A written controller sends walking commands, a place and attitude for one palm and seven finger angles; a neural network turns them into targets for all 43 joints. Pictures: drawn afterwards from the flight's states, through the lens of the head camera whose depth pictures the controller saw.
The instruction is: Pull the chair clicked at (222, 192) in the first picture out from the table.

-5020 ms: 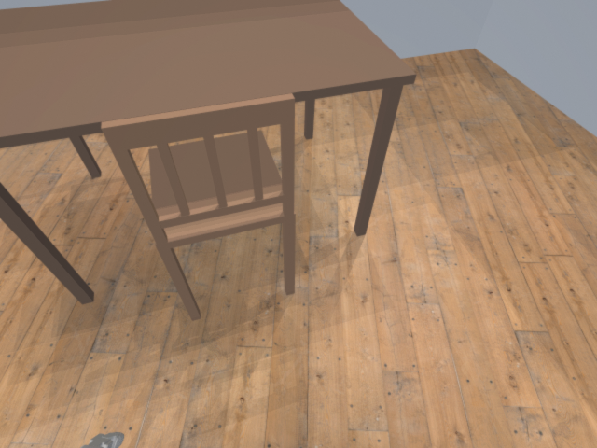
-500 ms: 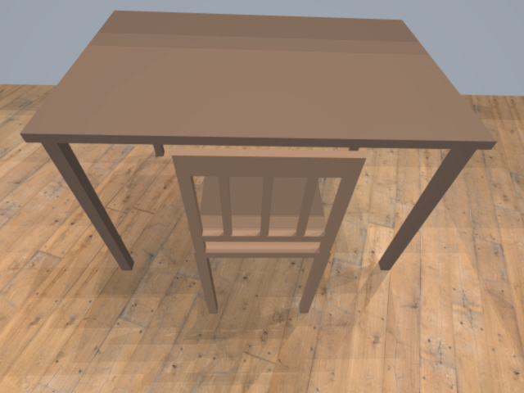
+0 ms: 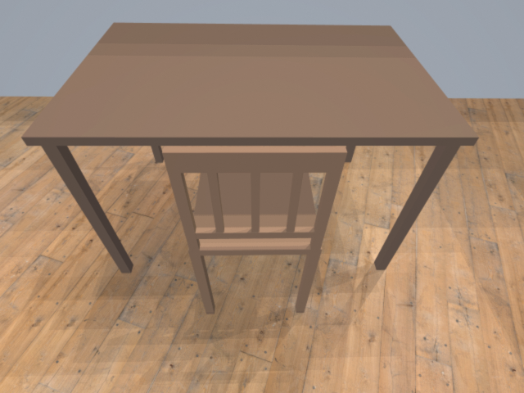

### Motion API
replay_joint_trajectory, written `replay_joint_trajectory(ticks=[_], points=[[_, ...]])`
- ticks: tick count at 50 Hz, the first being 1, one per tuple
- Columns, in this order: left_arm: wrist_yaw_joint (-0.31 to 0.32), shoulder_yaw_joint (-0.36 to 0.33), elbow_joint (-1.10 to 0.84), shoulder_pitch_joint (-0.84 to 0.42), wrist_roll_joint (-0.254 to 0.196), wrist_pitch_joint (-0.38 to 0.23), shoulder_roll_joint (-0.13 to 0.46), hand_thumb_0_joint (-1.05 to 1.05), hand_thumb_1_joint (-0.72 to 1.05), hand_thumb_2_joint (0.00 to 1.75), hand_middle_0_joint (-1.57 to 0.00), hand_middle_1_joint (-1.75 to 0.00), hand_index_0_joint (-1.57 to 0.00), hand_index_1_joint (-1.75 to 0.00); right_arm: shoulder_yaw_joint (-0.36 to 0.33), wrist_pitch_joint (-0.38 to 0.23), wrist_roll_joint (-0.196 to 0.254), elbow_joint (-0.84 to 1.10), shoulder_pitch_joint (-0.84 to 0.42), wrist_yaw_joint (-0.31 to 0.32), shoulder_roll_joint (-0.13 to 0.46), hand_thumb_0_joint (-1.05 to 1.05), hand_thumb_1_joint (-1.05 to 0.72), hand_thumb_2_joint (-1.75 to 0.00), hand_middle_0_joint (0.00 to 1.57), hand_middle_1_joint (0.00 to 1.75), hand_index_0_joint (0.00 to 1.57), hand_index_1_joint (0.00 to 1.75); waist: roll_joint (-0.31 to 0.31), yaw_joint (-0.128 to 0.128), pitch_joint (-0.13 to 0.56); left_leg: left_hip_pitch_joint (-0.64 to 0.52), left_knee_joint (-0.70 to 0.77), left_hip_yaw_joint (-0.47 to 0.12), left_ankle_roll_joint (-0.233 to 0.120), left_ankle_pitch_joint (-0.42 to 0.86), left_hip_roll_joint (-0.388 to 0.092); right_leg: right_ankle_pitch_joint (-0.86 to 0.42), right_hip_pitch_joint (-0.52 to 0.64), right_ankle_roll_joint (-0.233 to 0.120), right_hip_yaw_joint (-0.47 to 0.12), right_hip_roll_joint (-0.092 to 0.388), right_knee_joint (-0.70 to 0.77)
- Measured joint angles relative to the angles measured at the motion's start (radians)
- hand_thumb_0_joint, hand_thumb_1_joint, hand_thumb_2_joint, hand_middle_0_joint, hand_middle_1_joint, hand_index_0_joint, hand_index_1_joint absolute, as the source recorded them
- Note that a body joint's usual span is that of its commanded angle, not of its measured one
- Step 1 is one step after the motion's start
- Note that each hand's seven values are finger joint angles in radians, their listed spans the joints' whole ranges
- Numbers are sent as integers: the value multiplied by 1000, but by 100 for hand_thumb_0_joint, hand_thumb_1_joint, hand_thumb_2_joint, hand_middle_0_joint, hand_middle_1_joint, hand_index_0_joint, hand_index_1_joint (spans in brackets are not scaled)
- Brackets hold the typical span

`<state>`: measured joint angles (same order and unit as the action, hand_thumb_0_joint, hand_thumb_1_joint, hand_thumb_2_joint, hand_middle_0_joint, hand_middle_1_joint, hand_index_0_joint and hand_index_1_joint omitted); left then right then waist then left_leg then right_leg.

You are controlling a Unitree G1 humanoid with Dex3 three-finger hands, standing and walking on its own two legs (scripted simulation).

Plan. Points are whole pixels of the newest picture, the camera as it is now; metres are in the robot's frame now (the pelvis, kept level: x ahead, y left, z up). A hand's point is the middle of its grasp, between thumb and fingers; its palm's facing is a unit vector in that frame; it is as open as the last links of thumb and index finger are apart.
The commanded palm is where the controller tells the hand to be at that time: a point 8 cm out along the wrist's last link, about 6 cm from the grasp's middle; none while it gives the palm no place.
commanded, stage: come to a stop and stand still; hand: left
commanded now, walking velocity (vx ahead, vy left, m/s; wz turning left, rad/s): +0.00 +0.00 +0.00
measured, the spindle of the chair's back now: (255, 202) +0.56 +0.04 -0.11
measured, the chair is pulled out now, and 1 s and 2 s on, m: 0.00 0.00 0.00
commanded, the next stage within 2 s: look again from close up in 0.88 s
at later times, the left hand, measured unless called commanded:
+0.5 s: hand out of the picture +0.01 +0.12 -0.18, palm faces +0.04 -0.99 -0.15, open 7.4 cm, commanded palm none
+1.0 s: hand out of the picture +0.03 +0.14 -0.18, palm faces +0.01 -0.98 -0.18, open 7.4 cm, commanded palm none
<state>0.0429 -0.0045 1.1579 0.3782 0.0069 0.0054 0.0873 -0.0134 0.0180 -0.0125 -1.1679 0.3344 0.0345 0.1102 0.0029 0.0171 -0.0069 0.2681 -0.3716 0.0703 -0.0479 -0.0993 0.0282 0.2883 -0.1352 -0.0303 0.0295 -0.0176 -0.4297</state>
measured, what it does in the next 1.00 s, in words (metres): shifts its weight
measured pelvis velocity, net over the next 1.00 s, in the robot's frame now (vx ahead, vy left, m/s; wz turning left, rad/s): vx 0.05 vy -0.02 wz -0.01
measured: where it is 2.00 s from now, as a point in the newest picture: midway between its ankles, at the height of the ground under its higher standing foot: outside the picture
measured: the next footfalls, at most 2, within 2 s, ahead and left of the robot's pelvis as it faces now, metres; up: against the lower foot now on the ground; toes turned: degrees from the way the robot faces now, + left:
none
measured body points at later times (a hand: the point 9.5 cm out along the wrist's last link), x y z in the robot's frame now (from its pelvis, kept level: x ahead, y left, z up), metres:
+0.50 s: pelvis +0.03 -0.02 +0.00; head +0.04 -0.02 +0.45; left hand +0.00 +0.18 -0.16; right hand +0.01 -0.23 -0.16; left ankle +0.07 +0.09 -0.74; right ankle -0.04 -0.10 -0.74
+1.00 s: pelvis +0.05 -0.02 +0.00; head +0.07 -0.03 +0.45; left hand +0.03 +0.19 -0.16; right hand +0.05 -0.25 -0.16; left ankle +0.07 +0.09 -0.74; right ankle -0.03 -0.10 -0.74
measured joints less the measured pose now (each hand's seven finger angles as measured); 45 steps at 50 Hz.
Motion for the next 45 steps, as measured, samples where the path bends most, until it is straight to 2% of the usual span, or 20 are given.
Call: replay_joint_trajectory(ticks=[18,45], points=[[4,14,-7,-28,-5,-22,-5,1,91,90,-20,-30,-19,-30,15,-15,3,-2,-54,6,6,1,-92,-90,20,30,20,30,1,-12,-17,-22,-20,-8,24,-39,-20,12,45,-21,2,-22,32],[6,8,-16,-66,-5,-17,33,0,91,90,-20,-30,-19,-30,20,-20,3,-6,-103,14,35,1,-92,-90,20,30,20,30,10,-14,-34,-69,-29,2,38,-91,-29,31,113,-29,-13,-30,78]])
